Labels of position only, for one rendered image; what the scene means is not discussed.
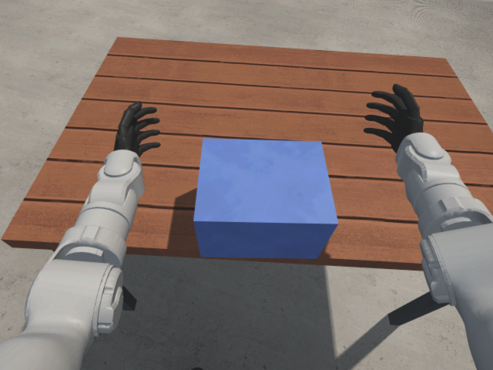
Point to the left robot forearm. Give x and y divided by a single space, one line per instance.
100 232

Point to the right robot forearm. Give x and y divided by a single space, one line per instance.
434 188

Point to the carton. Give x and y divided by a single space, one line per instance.
263 199

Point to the left robot upper arm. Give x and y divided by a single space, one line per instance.
73 303

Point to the right robot hand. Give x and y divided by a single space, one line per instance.
406 116

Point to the left robot hand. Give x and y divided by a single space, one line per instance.
128 136

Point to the right robot upper arm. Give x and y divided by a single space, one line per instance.
458 268

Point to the table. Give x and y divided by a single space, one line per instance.
223 91

